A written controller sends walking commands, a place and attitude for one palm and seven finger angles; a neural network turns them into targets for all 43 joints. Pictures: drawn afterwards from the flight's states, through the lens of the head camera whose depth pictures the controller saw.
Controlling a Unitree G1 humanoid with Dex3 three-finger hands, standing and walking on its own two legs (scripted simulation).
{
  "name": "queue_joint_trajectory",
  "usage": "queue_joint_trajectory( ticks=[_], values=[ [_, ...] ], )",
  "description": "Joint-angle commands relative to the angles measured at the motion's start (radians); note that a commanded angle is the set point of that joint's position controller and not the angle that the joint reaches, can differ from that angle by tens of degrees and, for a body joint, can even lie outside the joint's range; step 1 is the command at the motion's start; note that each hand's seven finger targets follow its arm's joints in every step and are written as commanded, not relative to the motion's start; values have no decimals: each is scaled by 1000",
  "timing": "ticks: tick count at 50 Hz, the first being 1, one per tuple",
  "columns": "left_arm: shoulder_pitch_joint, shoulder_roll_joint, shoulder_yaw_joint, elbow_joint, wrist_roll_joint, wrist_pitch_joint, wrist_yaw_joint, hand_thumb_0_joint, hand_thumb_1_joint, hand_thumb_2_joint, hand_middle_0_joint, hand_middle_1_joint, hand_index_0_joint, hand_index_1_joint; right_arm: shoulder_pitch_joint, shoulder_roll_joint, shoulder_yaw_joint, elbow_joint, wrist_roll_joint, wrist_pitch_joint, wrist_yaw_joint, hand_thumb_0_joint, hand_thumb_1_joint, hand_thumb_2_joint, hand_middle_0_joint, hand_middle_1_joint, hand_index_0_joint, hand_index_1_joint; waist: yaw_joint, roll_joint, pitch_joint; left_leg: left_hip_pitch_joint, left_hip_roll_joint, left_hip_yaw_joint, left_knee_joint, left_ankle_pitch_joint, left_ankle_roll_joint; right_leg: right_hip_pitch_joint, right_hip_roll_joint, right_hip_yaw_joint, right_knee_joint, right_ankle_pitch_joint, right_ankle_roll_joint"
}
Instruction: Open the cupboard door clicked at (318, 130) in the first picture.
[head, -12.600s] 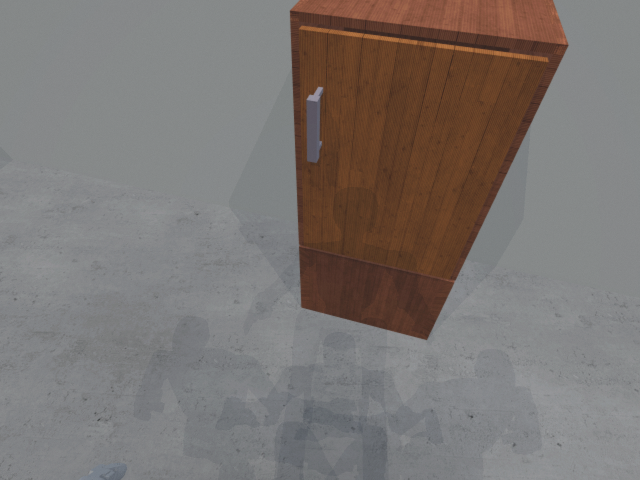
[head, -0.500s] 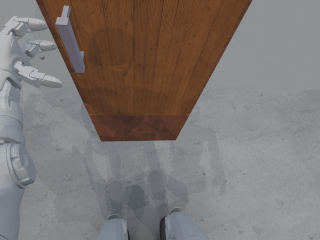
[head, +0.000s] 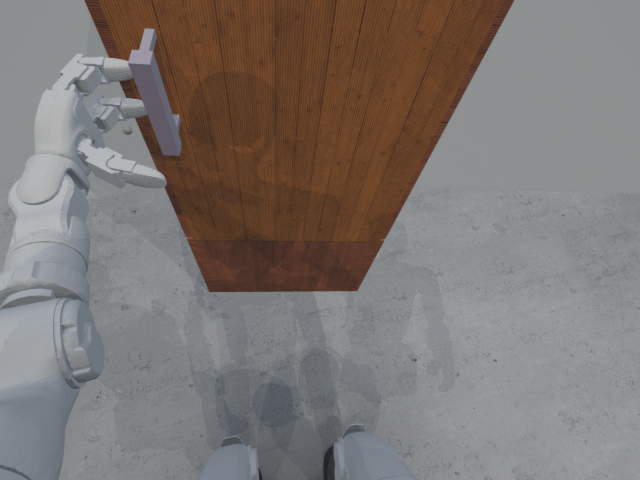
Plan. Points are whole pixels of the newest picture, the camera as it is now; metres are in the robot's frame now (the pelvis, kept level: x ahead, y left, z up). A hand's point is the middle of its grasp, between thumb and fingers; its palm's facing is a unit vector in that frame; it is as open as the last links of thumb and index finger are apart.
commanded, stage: slide the fingers in behind the handle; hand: left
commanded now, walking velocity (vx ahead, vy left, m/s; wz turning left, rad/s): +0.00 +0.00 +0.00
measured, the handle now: (161, 97) +0.56 +0.15 +0.10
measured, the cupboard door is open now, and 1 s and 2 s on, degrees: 0 0 1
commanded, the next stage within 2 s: close the thumb around the handle in 0.94 s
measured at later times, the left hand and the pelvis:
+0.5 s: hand (152, 133) +0.51 +0.16 +0.09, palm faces -0.03 -1.00 -0.01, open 13.9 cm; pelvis +0.00 +0.00 +0.00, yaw +1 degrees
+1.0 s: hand (165, 132) +0.51 +0.15 +0.09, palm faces -0.05 -1.00 -0.01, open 13.7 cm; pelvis -0.01 -0.01 +0.00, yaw +1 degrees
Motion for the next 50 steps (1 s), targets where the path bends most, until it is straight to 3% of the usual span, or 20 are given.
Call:
queue_joint_trajectory(
  ticks=[1, 4, 6, 8, 11, 13, 23, 24, 27, 29, 31, 33, 36, 37, 39, 41, 42, 43, 47, 50],
  values=[
    [-490, 204, 17, -215, -11, -54, 16, 0, -500, 300, -300, -1200, -300, -1200, 176, -188, -70, -38, -7, -16, -16, 0, -900, -900, 200, 300, 200, 300, -18, 144, -466, 379, -32, -68, -100, 419, 0, 140, 35, 23, -79, 317, -15],
    [-479, 173, 3, -210, -5, -55, 35, 0, -500, 300, -300, -1200, -300, -1200, 171, -181, -72, -41, -8, -19, -12, 0, -900, -900, 200, 300, 200, 300, -22, 118, -453, 372, -32, -65, -95, 421, 1, 136, 36, 23, -81, 320, -12],
    [-504, 169, -12, -226, 7, -66, 40, 0, -500, 300, -300, -1200, -300, -1200, 172, -181, -71, -35, -9, -19, -11, 0, -900, -900, 200, 300, 200, 300, -23, 154, -467, 394, -31, -73, -92, 432, -3, 113, 34, 20, -73, 314, -15],
    [-516, 96, -63, -218, 3, -62, 44, 0, -500, 300, -300, -1200, -300, -1200, 171, -177, -74, -30, -10, -23, -7, 0, -900, -900, 200, 300, 200, 300, -41, 141, -452, 408, -29, -78, -93, 417, -4, 88, 35, 16, -79, 293, -14],
    [-527, 107, -49, -238, -1, -67, 49, 0, -500, 300, -300, -1200, -300, -1200, 176, -178, -76, -23, -13, -25, -6, 0, -900, -900, 200, 300, 200, 300, -31, 172, -499, 437, -30, -80, -89, 460, -7, 100, 35, 15, -72, 320, -17],
    [-518, 83, -59, -219, -7, -62, 54, 0, -500, 300, -300, -1200, -300, -1200, 175, -177, -77, -19, -12, -25, -5, 0, -900, -900, 200, 300, 200, 300, -38, 125, -472, 422, -29, -84, -92, 437, -6, 98, 36, 11, -79, 308, -16],
    [-566, 52, -95, -222, 22, -83, 100, 0, -500, 300, -300, -1200, -300, -1200, 178, -173, -76, -4, -18, -40, 1, 0, -900, -900, 200, 300, 200, 300, -46, 146, -464, 405, -36, -85, -96, 387, -4, 89, 32, 14, -77, 279, -19],
    [-559, -8, -135, -210, 15, -79, 95, 0, -500, 300, -300, -1200, -300, -1200, 171, -168, -78, -6, -17, -42, 4, 0, -900, -900, 200, 300, 200, 300, -57, 134, -451, 401, -39, -80, -96, 370, -2, 83, 34, 15, -85, 273, -17],
    [-553, 40, -76, -228, -7, -83, 99, 0, -500, 300, -300, -1200, -300, -1200, 178, -174, -80, -5, -17, -44, 2, 0, -900, -900, 200, 300, 200, 300, -34, 125, -510, 412, -41, -80, -94, 398, -3, 128, 35, 17, -78, 305, -19],
    [-545, 63, -55, -221, -5, -80, 110, 0, -500, 300, -300, -1200, -300, -1200, 173, -172, -78, -8, -17, -44, 1, 0, -900, -900, 200, 300, 200, 300, -31, 109, -486, 377, -43, -70, -96, 394, 0, 149, 32, 21, -79, 321, -16],
    [-544, 138, -5, -215, 12, -86, 127, 0, -500, 300, -300, -1200, -300, -1200, 175, -176, -73, -12, -18, -42, 1, 0, -900, -900, 200, 300, 200, 300, -23, 94, -470, 333, -46, -64, -95, 375, 4, 169, 31, 29, -77, 321, -13],
    [-536, 92, -51, -205, 30, -89, 129, 0, -500, 300, -300, -1200, -300, -1200, 167, -166, -71, -21, -15, -42, 3, 0, -900, -900, 200, 300, 200, 300, -28, 94, -439, 308, -50, -57, -100, 332, 6, 168, 30, 34, -84, 298, -12],
    [-548, 133, -26, -205, 36, -95, 132, 0, -500, 300, -300, -1200, -300, -1200, 171, -174, -72, -23, -15, -40, -2, 0, -900, -900, 200, 300, 200, 300, -29, 107, -465, 323, -48, -61, -98, 338, 6, 163, 29, 36, -79, 295, -14],
    [-559, 81, -63, -203, 27, -91, 125, 0, -500, 300, -300, -1200, -300, -1200, 168, -169, -72, -23, -15, -43, -1, 0, -900, -900, 200, 300, 200, 300, -44, 100, -464, 331, -48, -60, -98, 334, 7, 158, 31, 35, -83, 296, -11],
    [-531, 114, -31, -162, 14, -77, 116, 0, -500, 300, -300, -1200, -300, -1200, 168, -177, -71, -23, -12, -42, -4, 0, -900, -900, 200, 300, 200, 300, -39, 67, -427, 282, -49, -51, -100, 300, 9, 175, 30, 40, -92, 281, -10],
    [-570, 142, -20, -181, 17, -80, 109, 0, -500, 300, -300, -1200, -300, -1200, 169, -177, -68, -24, -11, -44, -9, 0, -900, -900, 200, 300, 200, 300, -39, 86, -458, 275, -51, -51, -98, 294, 11, 189, 28, 46, -87, 283, -9],
    [-563, 117, -40, -167, 16, -76, 104, 0, -500, 300, -300, -1200, -300, -1200, 169, -173, -68, -24, -9, -45, -10, 0, -900, -900, 200, 300, 200, 300, -44, 77, -447, 270, -52, -51, -96, 291, 12, 186, 28, 46, -89, 282, -9],
    [-556, 152, -8, -165, 15, -75, 104, 0, -500, 300, -300, -1200, -300, -1200, 173, -177, -69, -22, -11, -46, -12, 0, -900, -900, 200, 300, 200, 300, -36, 79, -451, 268, -50, -50, -94, 294, 11, 189, 27, 46, -86, 283, -9],
    [-557, 111, -38, -192, 11, -80, 99, 0, -500, 300, -300, -1200, -300, -1200, 174, -171, -70, -27, -13, -49, -10, 0, -900, -900, 200, 300, 200, 300, -33, 127, -490, 314, -51, -54, -92, 333, 7, 176, 28, 41, -78, 302, -12],
    [-561, 101, -42, -209, 5, -83, 104, 0, -500, 300, -300, -1200, -300, -1200, 178, -174, -72, -26, -14, -49, -9, 0, -900, -900, 200, 300, 200, 300, -38, 119, -484, 338, -47, -61, -90, 358, 8, 155, 31, 34, -77, 307, -14]
  ],
)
